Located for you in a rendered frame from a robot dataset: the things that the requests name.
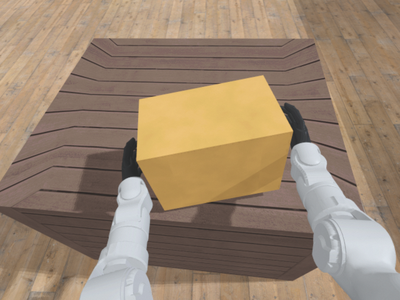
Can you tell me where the pedestal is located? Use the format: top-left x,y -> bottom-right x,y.
0,38 -> 364,281

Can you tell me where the carton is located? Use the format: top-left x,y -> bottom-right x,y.
136,75 -> 293,211

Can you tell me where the right robot hand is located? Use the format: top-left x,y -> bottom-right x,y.
280,102 -> 311,149

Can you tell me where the robot left upper arm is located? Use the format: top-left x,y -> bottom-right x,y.
80,267 -> 153,300

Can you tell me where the left robot forearm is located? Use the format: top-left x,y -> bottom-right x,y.
79,177 -> 153,300

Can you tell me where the right robot forearm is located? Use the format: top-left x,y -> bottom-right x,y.
290,142 -> 396,267

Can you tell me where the robot right upper arm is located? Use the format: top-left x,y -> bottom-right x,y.
312,218 -> 400,300

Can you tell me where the left robot hand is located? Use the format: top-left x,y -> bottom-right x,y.
122,138 -> 142,180

